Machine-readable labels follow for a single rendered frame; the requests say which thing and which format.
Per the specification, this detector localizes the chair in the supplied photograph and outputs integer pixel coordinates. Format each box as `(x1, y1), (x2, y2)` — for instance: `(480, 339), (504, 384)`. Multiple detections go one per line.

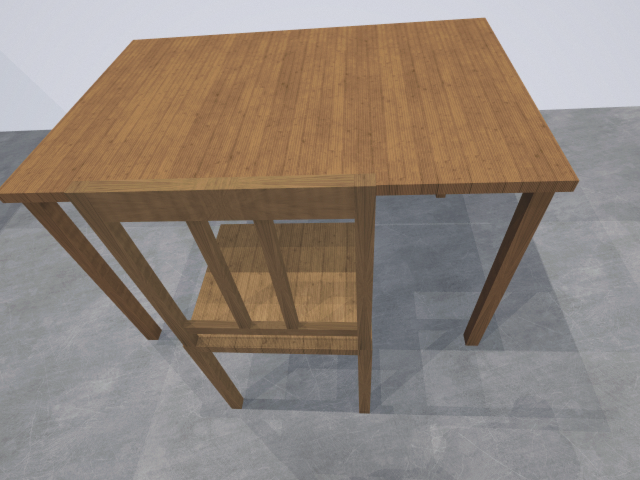
(64, 173), (376, 414)

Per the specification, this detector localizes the table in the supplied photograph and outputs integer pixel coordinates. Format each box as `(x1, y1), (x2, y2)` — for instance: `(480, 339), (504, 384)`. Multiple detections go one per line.
(0, 18), (579, 346)

